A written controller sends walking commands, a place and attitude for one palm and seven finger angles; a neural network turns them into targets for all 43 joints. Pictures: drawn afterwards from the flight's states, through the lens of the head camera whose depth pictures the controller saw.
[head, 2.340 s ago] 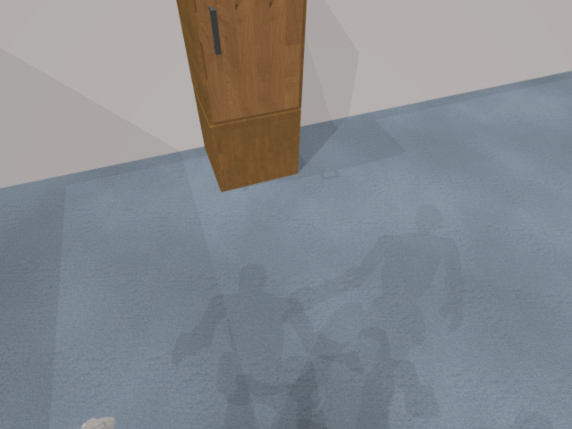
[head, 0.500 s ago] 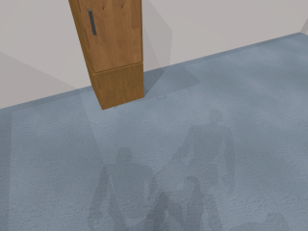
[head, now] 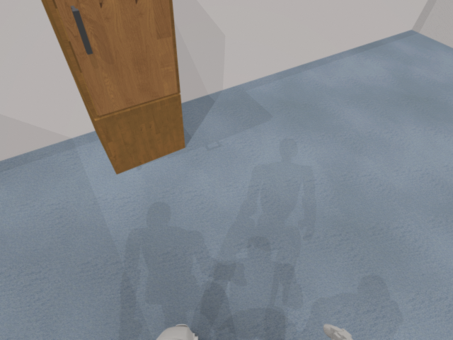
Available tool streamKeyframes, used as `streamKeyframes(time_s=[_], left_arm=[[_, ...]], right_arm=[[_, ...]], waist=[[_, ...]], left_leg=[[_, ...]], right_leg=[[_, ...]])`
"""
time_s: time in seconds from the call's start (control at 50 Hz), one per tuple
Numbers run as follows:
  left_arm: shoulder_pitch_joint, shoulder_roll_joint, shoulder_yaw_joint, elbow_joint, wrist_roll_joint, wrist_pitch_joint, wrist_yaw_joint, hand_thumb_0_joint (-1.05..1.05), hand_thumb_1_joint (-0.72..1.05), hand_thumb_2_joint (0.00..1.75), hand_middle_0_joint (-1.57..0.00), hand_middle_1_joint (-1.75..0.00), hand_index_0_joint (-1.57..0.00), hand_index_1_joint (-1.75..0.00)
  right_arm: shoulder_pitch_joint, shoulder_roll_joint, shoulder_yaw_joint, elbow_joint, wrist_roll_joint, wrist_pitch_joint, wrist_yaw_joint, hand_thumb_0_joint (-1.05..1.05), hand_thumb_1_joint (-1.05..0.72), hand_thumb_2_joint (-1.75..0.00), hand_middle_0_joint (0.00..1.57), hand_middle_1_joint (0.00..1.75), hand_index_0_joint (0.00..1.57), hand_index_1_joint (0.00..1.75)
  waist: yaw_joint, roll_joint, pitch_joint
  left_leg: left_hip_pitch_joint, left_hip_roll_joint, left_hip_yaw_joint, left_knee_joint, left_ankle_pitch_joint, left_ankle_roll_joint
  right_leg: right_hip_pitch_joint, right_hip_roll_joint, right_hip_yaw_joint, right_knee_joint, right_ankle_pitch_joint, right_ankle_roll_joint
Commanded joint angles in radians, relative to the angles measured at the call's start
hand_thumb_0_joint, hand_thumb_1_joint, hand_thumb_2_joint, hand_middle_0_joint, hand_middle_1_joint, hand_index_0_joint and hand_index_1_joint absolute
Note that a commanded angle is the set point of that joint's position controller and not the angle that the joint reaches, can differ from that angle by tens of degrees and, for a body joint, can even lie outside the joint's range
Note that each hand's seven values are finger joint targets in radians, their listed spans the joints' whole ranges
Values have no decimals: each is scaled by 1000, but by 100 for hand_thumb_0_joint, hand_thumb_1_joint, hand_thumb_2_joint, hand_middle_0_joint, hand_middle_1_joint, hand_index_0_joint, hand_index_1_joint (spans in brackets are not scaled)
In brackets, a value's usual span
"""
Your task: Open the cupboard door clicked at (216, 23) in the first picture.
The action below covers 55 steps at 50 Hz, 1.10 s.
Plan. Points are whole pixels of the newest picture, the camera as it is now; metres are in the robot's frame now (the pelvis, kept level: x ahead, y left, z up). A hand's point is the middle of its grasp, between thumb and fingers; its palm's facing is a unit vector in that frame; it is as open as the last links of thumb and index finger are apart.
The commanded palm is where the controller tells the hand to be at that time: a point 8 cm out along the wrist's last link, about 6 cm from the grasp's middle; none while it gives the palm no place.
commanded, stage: walk to a spot facing it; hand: left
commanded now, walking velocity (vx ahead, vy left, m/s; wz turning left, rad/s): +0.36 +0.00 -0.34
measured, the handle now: (81, 30) +0.97 +0.62 +0.04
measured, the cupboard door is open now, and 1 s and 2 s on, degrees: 0 0 0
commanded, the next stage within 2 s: turn to face it in 0.82 s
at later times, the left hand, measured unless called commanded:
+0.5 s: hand (183, 238) +0.35 +0.14 -0.14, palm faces -0.25 -0.95 -0.21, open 7.4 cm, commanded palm none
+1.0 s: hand (190, 226) +0.40 +0.14 -0.18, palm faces -0.17 -0.97 -0.14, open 7.3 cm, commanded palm none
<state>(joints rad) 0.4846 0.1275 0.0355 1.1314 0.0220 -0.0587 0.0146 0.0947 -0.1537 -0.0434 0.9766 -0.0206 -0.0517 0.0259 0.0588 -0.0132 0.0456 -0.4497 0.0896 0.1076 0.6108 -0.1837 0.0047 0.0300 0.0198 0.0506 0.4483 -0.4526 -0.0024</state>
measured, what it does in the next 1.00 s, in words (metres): walks ahead, turning right: right foot, then left foot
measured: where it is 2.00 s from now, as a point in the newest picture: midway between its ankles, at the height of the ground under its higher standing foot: (250, 284)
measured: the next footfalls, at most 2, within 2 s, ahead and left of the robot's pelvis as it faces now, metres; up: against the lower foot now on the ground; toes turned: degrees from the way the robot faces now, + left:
right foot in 0.52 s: +0.31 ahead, -0.16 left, +0.00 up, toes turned -22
left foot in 0.96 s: +0.53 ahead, +0.03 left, +0.00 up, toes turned -5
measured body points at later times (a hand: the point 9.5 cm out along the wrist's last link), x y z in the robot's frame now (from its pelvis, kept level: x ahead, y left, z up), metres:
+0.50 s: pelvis +0.19 -0.01 +0.01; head +0.21 -0.03 +0.46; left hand +0.36 +0.19 -0.12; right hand +0.05 -0.21 -0.15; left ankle +0.11 +0.12 -0.72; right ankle +0.27 -0.14 -0.71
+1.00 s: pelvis +0.40 -0.04 +0.00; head +0.41 -0.01 +0.45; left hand +0.41 +0.19 -0.17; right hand +0.43 -0.30 -0.12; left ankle +0.49 +0.03 -0.72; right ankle +0.28 -0.14 -0.71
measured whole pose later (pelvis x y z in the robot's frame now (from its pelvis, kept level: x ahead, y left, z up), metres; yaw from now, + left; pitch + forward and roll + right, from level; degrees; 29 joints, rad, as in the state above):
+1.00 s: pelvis +0.40 -0.04 +0.00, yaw -16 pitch -2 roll -2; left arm 0.36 0.18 0.05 1.11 0.01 -0.03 0.01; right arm 0.16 -0.18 -0.05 1.00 -0.03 -0.06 0.01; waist 0.04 -0.03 0.05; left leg -0.37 0.09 0.16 0.62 -0.20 0.04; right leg -0.15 -0.03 -0.10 0.68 -0.46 0.00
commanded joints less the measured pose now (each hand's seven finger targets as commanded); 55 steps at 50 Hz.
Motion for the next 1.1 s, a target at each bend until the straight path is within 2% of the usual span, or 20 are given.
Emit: streamKeyframes(time_s=[0.0, 0.04, 0.12, 0.2, 0.4, 0.44, 0.46, 0.48, 0.5, 0.52, 0.56, 0.6, 0.66, 0.84, 0.9, 0.92, 0.94, 0.96, 1.02, 1.08], left_arm=[[0, 87, 35, -104, -11, -18, -9, 0, 90, 90, -20, -30, -20, -30], [-87, 89, 31, -116, -2, -1, -13, 0, 90, 90, -20, -30, -20, -30], [-72, 46, 38, -107, 15, 47, -35, 0, 90, 90, -20, -30, -20, -30], [-138, 54, 49, -150, 16, 67, -45, 0, 90, 90, -20, -30, -20, -30], [-430, 78, 40, -249, 12, 51, -57, 0, 90, 90, -20, -30, -20, -30], [-394, 95, 41, -240, 13, 40, -53, 0, 90, 90, -20, -30, -20, -30], [-293, 111, 48, -206, 15, 32, -51, 0, 90, 90, -20, -30, -20, -30], [-132, 163, 61, -153, 17, 21, -45, 0, 90, 90, -20, -30, -20, -30], [10, 290, 94, -120, 17, 7, -31, 0, 90, 90, -20, -30, -20, -30], [74, 356, 99, -98, -10, 8, -23, 0, 90, 90, -20, -30, -20, -30], [-81, 285, 79, -129, -11, 9, -10, 0, 90, 90, -20, -30, -20, -30], [-198, 194, 50, -150, -7, 1, -5, 0, 90, 90, -20, -30, -20, -30], [-225, 159, 43, -141, 4, -11, -3, 0, 90, 90, -20, -30, -20, -30], [-130, 193, 41, -86, 4, -14, -7, 0, 90, 90, -20, -30, -20, -30], [-138, 186, 41, -78, -3, -5, -3, 0, 90, 90, -20, -30, -20, -30], [-118, 157, 34, -77, -8, -1, -5, 0, 90, 90, -20, -30, -20, -30], [-86, 108, 25, -90, -14, 1, -9, 0, 90, 90, -20, -30, -20, -30], [-109, 112, 16, -111, -8, 0, -3, 0, 90, 90, -20, -30, -20, -30], [-204, 107, 20, -109, -2, 10, -5, 0, 90, 90, -20, -30, -20, -30], [-170, 90, 23, -101, -6, 39, -5, 0, 90, 90, -20, -30, -20, -30]], right_arm=[[470, -298, -67, 69, -10, -15, -38, 0, -90, -90, 20, 30, 20, 30], [267, -193, -48, 23, -1, -13, -40, 0, -90, -90, 20, 30, 20, 30], [191, -88, -20, 23, -5, -36, -45, 0, -90, -90, 20, 30, 20, 30], [217, -108, -31, 25, -5, -46, -45, 0, -90, -90, 20, 30, 20, 30], [362, -154, -31, 81, -18, -27, -41, 0, -90, -90, 20, 30, 20, 30], [369, -162, -32, 84, -17, -21, -40, 0, -90, -90, 20, 30, 20, 30], [351, -169, -29, 81, -14, -18, -39, 0, -90, -90, 20, 30, 20, 30], [332, -165, -27, 75, -4, -19, -33, 0, -90, -90, 20, 30, 20, 30], [345, -107, -17, 40, 12, -25, -23, 0, -90, -90, 20, 30, 20, 30], [257, -98, -12, -6, 13, -27, -27, 0, -90, -90, 20, 30, 20, 30], [196, -97, -24, 4, 6, -17, -28, 0, -90, -90, 20, 30, 20, 30], [234, -79, -21, 41, -9, 7, -25, 0, -90, -90, 20, 30, 20, 30], [302, -46, -21, 68, -11, 30, -19, 0, -90, -90, 20, 30, 20, 30], [83, -55, -16, -23, -1, 5, 4, 0, -90, -90, 20, 30, 20, 30], [181, -87, -17, 18, -4, -8, -9, 0, -90, -90, 20, 30, 20, 30], [286, -138, -25, 52, -9, -13, -19, 0, -90, -90, 20, 30, 20, 30], [392, -237, -45, 68, -16, -15, -28, 0, -90, -90, 20, 30, 20, 30], [422, -258, -41, 82, -7, 0, -35, 0, -90, -90, 20, 30, 20, 30], [258, -163, -14, 52, 0, -3, -50, 0, -90, -90, 20, 30, 20, 30], [192, -153, -11, 32, 7, -6, -51, 0, -90, -90, 20, 30, 20, 30]], waist=[[-184, 288, -208], [-120, 182, -33], [-31, 135, 53], [-26, 101, 59], [-110, 108, 84], [-86, 90, 41], [-32, 76, -10], [41, 25, -111], [87, -211, -249], [90, -208, -241], [36, -97, -115], [-43, -68, -15], [-99, -79, 1], [-36, -96, 33], [-93, -29, 8], [-128, 87, -61], [-147, 297, -145], [-150, 360, -158], [-94, 165, -27], [-50, 140, -69]], left_leg=[[638, 404, -617, -343, -149, 172], [368, 385, -517, -433, -446, 164], [104, 249, -152, -453, -233, 102], [163, 249, -72, -487, -160, 134], [401, 273, 62, -389, 117, 119], [412, 263, 90, -272, 289, 100], [392, 230, 140, -118, 419, 74], [276, 189, 189, 108, 428, 34], [-15, 80, 216, 435, 18, -18], [-225, -12, 97, 668, -403, -33], [-244, 78, -49, 736, -244, -19], [-144, 112, -60, 630, -132, -29], [-52, 101, -31, 478, -87, -49], [-18, 48, 0, 69, -44, -28], [230, 5, 38, -104, 18, -17], [412, 46, -29, -153, 99, 14], [570, 262, -300, -200, 277, 109], [556, 360, -448, -299, 322, 181], [347, 274, -332, -313, 402, 186], [270, 184, -195, -303, 525, 148]], right_leg=[[-593, 40, -43, 796, -99, -52], [-684, -80, -23, 925, 25, -55], [-571, -135, -44, 796, 170, -29], [-636, -161, -57, 661, 266, -2], [-581, -116, -166, 229, 232, -13], [-455, -70, -206, 158, 193, -38], [-308, -31, -239, 94, 212, -55], [-54, -48, -200, 61, 250, -87], [235, -318, 178, -12, 247, -184], [286, -466, 458, -120, 432, -279], [39, -423, 349, -178, 235, -244], [-204, -336, 167, -242, 191, -179], [-327, -270, 32, -264, 239, -158], [-182, -284, 30, -220, 298, -155], [-231, -227, -29, -55, 412, -108], [-297, -169, -94, 144, 439, -66], [-460, -58, -199, 413, 153, -9], [-538, -18, -161, 622, -170, 5], [-590, -123, -74, 715, -34, 23], [-484, -119, -92, 624, 57, 59]])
